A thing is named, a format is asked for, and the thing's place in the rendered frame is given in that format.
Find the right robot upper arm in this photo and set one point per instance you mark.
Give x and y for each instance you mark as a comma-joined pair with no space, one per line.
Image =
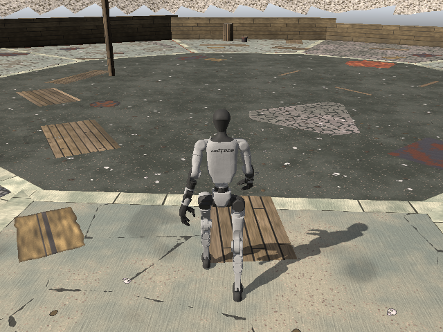
245,154

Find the robot thigh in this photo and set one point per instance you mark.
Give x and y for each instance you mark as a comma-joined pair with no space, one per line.
237,213
205,203

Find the left robot upper arm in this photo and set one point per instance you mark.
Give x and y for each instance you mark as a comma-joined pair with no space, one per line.
199,146

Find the right robot hand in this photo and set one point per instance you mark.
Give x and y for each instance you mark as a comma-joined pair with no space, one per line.
243,181

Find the robot left forearm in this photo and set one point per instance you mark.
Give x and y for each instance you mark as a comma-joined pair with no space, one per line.
189,190

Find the robot right forearm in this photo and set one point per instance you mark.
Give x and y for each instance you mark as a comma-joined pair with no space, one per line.
249,177

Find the left robot thigh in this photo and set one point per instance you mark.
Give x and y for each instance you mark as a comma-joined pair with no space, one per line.
205,203

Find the left robot hand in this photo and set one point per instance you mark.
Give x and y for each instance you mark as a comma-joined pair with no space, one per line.
182,214

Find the right robot thigh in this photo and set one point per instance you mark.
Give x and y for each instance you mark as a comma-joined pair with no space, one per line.
237,213

